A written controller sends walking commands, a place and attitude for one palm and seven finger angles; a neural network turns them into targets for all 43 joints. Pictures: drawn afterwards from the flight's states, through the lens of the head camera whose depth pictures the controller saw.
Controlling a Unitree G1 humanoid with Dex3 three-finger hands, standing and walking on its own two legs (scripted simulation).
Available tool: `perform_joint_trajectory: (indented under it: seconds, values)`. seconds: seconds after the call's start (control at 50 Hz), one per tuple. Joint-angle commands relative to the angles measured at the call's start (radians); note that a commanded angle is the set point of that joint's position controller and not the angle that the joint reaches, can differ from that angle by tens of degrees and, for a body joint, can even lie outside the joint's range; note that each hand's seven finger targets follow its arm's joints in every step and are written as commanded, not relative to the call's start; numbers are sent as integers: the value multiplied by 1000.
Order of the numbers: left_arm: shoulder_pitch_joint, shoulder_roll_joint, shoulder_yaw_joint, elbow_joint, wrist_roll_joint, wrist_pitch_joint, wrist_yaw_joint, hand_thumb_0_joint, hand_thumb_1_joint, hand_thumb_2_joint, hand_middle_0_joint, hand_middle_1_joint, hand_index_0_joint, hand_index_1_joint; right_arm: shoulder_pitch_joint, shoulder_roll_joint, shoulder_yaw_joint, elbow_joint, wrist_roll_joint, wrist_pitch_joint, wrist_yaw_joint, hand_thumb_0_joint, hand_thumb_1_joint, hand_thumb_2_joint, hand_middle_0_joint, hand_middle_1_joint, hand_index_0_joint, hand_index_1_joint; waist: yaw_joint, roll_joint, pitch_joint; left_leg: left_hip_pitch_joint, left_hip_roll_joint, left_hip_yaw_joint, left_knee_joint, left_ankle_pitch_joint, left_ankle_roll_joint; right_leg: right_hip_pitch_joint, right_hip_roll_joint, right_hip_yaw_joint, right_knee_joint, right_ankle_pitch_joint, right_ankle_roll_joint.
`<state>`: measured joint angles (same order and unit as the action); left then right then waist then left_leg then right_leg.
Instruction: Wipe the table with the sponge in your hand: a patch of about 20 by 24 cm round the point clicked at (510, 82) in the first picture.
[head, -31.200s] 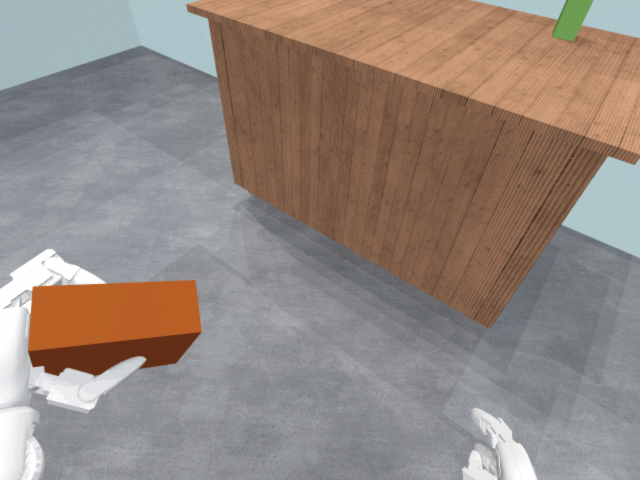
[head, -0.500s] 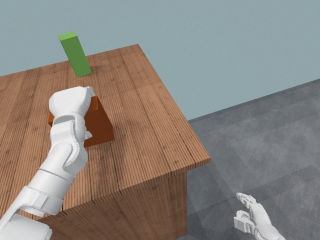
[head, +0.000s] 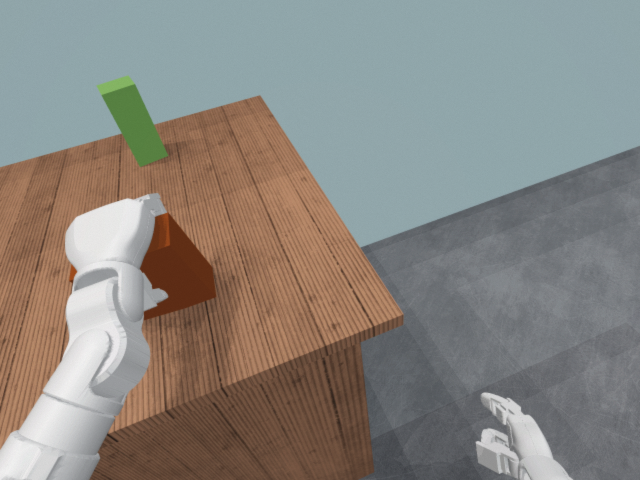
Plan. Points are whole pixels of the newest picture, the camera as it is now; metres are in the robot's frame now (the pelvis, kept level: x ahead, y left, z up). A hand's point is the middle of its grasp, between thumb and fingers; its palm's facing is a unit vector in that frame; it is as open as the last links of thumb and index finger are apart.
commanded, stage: wipe back along the middle lane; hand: left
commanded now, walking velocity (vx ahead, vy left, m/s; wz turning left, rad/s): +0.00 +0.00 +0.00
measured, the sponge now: (159, 281) +0.32 +0.25 +0.12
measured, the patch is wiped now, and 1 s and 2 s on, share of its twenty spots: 0.85 0.90 0.90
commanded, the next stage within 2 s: slide across to the third lane in 0.66 s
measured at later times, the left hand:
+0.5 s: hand (129, 288) +0.27 +0.24 +0.17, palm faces +0.30 -0.19 -0.93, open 9.7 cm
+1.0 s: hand (137, 301) +0.25 +0.22 +0.17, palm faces +0.34 -0.25 -0.91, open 9.7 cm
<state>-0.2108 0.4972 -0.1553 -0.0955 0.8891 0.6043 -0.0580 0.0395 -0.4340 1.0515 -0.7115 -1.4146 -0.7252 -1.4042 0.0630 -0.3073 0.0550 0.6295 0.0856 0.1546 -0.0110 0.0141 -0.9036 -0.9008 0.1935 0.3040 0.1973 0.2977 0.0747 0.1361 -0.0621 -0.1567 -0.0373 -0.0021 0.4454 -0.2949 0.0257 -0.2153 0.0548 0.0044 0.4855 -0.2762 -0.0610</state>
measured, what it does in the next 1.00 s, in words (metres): stands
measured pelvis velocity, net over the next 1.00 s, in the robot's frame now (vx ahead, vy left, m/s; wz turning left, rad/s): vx -0.02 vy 0.01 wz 0.01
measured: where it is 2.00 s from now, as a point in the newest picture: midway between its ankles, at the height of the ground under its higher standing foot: outside the picture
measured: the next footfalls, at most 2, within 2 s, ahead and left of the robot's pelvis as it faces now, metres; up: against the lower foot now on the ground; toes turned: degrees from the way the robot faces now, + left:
none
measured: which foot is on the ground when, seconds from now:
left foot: down 0.00-1.00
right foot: down 0.00-1.00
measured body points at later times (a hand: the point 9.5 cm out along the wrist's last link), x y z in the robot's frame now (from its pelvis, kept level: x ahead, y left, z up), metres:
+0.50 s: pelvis -0.01 +0.01 +0.00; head -0.02 -0.04 +0.45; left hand +0.24 +0.24 +0.22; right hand +0.24 -0.19 -0.08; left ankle -0.04 +0.11 -0.74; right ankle -0.01 -0.08 -0.74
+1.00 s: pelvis -0.02 +0.01 +0.00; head -0.04 -0.04 +0.45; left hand +0.22 +0.23 +0.22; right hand +0.23 -0.18 -0.08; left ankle -0.04 +0.11 -0.74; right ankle -0.01 -0.08 -0.74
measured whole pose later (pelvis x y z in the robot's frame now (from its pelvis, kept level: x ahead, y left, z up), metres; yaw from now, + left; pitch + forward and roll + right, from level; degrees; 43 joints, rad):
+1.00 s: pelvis -0.02 +0.01 +0.00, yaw +0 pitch -3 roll +1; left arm -0.03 0.39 -0.23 -0.44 0.86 0.70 0.03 0.03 -0.44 1.05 -0.71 -1.43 -0.74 -1.40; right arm 0.03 -0.27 0.07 0.59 0.07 0.19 0.00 0.01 -0.90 -0.90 0.19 0.30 0.20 0.30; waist 0.12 0.11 -0.03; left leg -0.12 -0.05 0.00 0.47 -0.29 0.04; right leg -0.18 0.04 0.00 0.50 -0.27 -0.05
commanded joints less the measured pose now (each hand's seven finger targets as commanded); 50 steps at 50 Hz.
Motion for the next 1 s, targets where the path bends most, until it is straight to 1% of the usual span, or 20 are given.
perform_joint_trajectory:
  seconds: [0.0, 0.08, 0.1, 0.16, 0.18, 0.24, 0.28, 0.3, 0.42, 0.48, 0.5, 0.58, 0.6, 0.68, 0.7, 0.74, 0.8, 0.88, 0.94, 0.98]
  values:
    - [7, 37, 29, -145, -78, 25, -48, 0, 100, 1300, -1200, -1600, -1200, -1600, -222, -65, -24, -209, 1, -53, 0, 0, -900, -900, 200, 300, 200, 300, 22, -223, -143, -72, 0, -6, -13, 337, 28, 193, -43, 47, -16, 440, 17]
    - [41, 77, 70, -215, -77, 28, -34, 0, 100, 1300, -1200, -1600, -1200, -1600, -230, -65, -23, -212, 0, -41, -4, 0, -900, -900, 200, 300, 200, 300, 27, -190, -128, -60, 6, -11, -15, 332, 26, 171, -36, 68, -16, 417, 9]
    - [45, 47, 51, -207, -74, 30, -30, 0, 100, 1300, -1200, -1600, -1200, -1600, -219, -63, -23, -213, -3, -43, -5, 0, -900, -900, 200, 300, 200, 300, 20, -211, -126, -65, 3, -7, -7, 338, 26, 174, -38, 55, -14, 425, 13]
    - [67, 24, 36, -263, -78, 29, -22, 0, 100, 1300, -1200, -1600, -1200, -1600, -225, -59, -25, -218, -4, -33, -2, 0, -900, -900, 200, 300, 200, 300, 22, -190, -124, -52, 8, -12, -13, 339, 24, 164, -35, 48, -20, 404, 10]
    - [71, 41, 52, -287, -77, 33, -17, 0, 100, 1300, -1200, -1600, -1200, -1600, -235, -59, -23, -224, -2, -32, -5, 0, -900, -900, 200, 300, 200, 300, 25, -178, -128, -47, 12, -16, -15, 329, 25, 156, -32, 63, -19, 381, 4]
    - [88, 1, 20, -297, -79, 36, -9, 0, 100, 1300, -1200, -1600, -1200, -1600, -229, -58, -23, -222, -4, -24, -4, 0, -900, -900, 200, 300, 200, 300, 18, -188, -104, -48, 15, -16, -23, 320, 22, 148, -32, 44, -28, 359, 7]
    - [75, 8, 23, -319, -74, 43, 0, 0, 100, 1300, -1200, -1600, -1200, -1600, -240, -56, -21, -225, -1, -22, -5, 0, -900, -900, 200, 300, 200, 300, 19, -163, -99, -42, 19, -21, -26, 306, 23, 130, -26, 57, -28, 329, -2]
    - [99, -24, 0, -327, -81, 43, 2, 0, 100, 1300, -1200, -1600, -1200, -1600, -233, -52, -20, -234, -3, -25, -4, 0, -900, -900, 200, 300, 200, 300, 21, -171, -103, -44, 15, -16, -23, 308, 25, 141, -32, 38, -27, 329, 3]
    - [150, -47, -19, -374, -88, 43, 17, 0, 100, 1300, -1200, -1600, -1200, -1600, -238, -53, -21, -231, -5, -13, 4, 0, -900, -900, 200, 300, 200, 300, 21, -172, -95, -36, 27, -28, -32, 316, 22, 138, -24, 33, -27, 320, -2]
    - [201, -46, -11, -433, -89, 45, 25, 0, 100, 1300, -1200, -1600, -1200, -1600, -262, -50, -22, -245, -3, -7, 12, 0, -900, -900, 200, 300, 200, 300, 36, -149, -108, -33, 32, -31, -37, 319, 22, 145, -20, 46, -18, 313, -8]
    - [218, -89, -57, -432, -90, 43, 25, 0, 100, 1300, -1200, -1600, -1200, -1600, -250, -47, -21, -249, -5, -7, 17, 0, -900, -900, 200, 300, 200, 300, 28, -174, -97, -37, 29, -28, -31, 329, 22, 144, -24, 26, -13, 320, -3]
    - [275, -82, -54, -510, -96, 38, 38, 0, 100, 1300, -1200, -1600, -1200, -1600, -266, -47, -26, -256, -4, 7, 31, 0, -900, -900, 200, 300, 200, 300, 35, -154, -80, -32, 39, -35, -40, 316, 22, 132, -15, 39, -13, 299, -7]
    - [270, -104, -73, -512, -102, 36, 43, 0, 100, 1300, -1200, -1600, -1200, -1600, -251, -43, -23, -260, -4, 7, 31, 0, -900, -900, 200, 300, 200, 300, 30, -178, -75, -39, 38, -31, -37, 318, 24, 134, -20, 23, -11, 298, -4]
    - [202, -52, -16, -497, -91, 43, 66, 0, 100, 1300, -1200, -1600, -1200, -1600, -258, -50, -22, -245, -4, 14, 16, 0, -900, -900, 200, 300, 200, 300, 28, -182, -43, -42, 42, -37, -51, 258, 22, 105, -8, 55, -26, 227, -11]
    - [195, -88, -53, -492, -94, 43, 69, 0, 100, 1300, -1200, -1600, -1200, -1600, -246, -45, -17, -254, -6, 9, 14, 0, -900, -900, 200, 300, 200, 300, 27, -194, -51, -44, 36, -31, -44, 268, 23, 114, -17, 31, -19, 234, -6]
    - [191, -60, -23, -466, -94, 48, 75, 0, 100, 1300, -1200, -1600, -1200, -1600, -242, -51, -21, -236, -8, 16, 11, 0, -900, -900, 200, 300, 200, 300, 27, -178, -51, -44, 38, -34, -49, 264, 20, 121, -14, 42, -27, 235, -8]
    - [80, -97, -83, -504, -85, 53, 78, 0, 100, 1300, -1200, -1600, -1200, -1600, -251, -42, -16, -245, -8, -3, 6, 0, -900, -900, 200, 300, 200, 300, 18, -159, -89, -24, 29, -32, -40, 262, 26, 122, -18, 38, -22, 221, -9]
    - [9, -85, -92, -516, -79, 64, 74, 0, 100, 1300, -1200, -1600, -1200, -1600, -276, -39, -14, -236, -5, -16, 5, 0, -900, -900, 200, 300, 200, 300, 15, -131, -92, -7, 31, -39, -49, 251, 29, 120, -13, 55, -32, 210, -13]
    - [-12, -111, -127, -485, -81, 64, 65, 0, 100, 1300, -1200, -1600, -1200, -1600, -271, -39, -14, -222, -10, -22, 8, 0, -900, -900, 200, 300, 200, 300, 12, -157, -95, -6, 25, -35, -52, 266, 28, 140, -19, 37, -40, 232, -5]
    - [-46, -72, -95, -503, -71, 70, 65, 0, 100, 1300, -1200, -1600, -1200, -1600, -293, -38, -12, -224, -6, -26, 9, 0, -900, -900, 200, 300, 200, 300, 20, -129, -99, -3, 29, -38, -61, 259, 27, 140, -14, 58, -38, 217, -14]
